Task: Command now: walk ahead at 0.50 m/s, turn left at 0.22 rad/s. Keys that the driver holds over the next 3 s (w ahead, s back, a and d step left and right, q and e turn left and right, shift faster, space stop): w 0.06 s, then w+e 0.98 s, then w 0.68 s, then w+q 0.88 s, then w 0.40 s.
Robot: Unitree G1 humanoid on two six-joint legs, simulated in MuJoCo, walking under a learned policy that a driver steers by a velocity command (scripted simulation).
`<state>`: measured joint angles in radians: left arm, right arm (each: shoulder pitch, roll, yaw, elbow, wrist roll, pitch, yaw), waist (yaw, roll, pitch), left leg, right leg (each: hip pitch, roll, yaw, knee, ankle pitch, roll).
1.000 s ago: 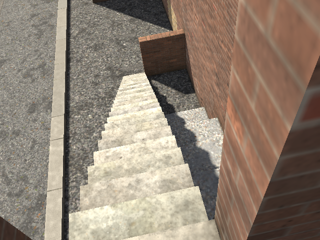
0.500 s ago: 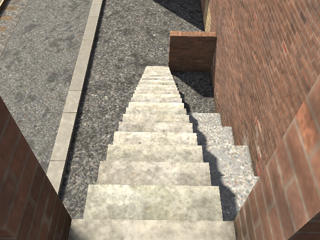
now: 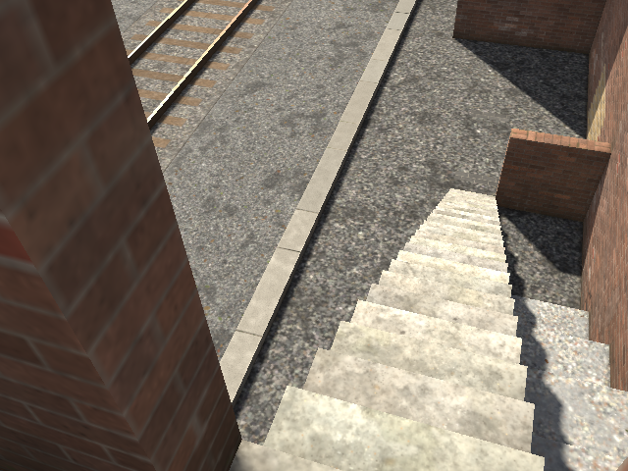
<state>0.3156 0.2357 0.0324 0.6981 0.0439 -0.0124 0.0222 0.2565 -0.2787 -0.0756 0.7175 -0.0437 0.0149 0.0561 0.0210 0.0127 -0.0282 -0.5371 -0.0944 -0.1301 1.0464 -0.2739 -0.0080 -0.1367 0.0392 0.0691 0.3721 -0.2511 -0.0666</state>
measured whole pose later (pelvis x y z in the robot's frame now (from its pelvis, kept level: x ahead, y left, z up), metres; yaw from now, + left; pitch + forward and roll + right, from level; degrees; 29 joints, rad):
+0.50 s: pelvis +0.06 +0.10 -0.01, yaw -10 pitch +1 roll +1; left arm 0.28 0.28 0.10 0.75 0.02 0.07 0.04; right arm 0.22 -0.15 0.00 0.64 -0.02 0.05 -0.05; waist -0.02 -0.07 0.06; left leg -0.32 -0.05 0.16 0.44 -0.14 0.11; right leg -0.49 0.04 0.03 1.28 -0.45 0.05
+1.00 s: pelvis -0.01 +0.14 -0.01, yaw -28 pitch +1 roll +1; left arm 0.34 0.22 0.06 0.69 0.02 0.07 0.01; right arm 0.28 -0.28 -0.07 0.65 -0.05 0.08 -0.01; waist -0.02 0.02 -0.04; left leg -0.62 0.02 0.06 1.16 -0.26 -0.08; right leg -0.24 0.03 0.02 0.51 -0.30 -0.08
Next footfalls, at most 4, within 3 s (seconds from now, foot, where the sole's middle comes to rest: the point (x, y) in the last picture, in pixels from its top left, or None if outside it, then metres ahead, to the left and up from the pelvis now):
0.26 left None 0.17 0.14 -0.79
0.84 right None -0.03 0.05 -0.78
1.24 left None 0.13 0.22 -0.79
1.68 right None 0.27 -0.08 -0.79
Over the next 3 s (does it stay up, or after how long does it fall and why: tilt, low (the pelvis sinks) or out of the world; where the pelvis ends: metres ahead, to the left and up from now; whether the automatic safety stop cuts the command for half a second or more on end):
stays up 0.65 -0.12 -0.24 its command is cut before an obstacle after 0.1 s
